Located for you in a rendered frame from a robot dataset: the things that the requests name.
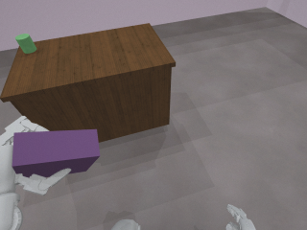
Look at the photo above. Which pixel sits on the table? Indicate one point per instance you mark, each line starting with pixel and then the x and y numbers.
pixel 117 81

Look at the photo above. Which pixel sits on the sponge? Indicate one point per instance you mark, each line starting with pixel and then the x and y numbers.
pixel 47 152

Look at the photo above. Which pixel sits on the left robot thigh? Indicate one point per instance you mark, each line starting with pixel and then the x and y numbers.
pixel 126 224

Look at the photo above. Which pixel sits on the robot left hand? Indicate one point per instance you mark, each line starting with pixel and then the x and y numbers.
pixel 35 184

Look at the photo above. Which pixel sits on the robot left forearm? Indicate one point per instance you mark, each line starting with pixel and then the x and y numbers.
pixel 11 216

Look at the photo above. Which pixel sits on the robot right hand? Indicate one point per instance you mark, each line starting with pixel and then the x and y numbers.
pixel 240 216

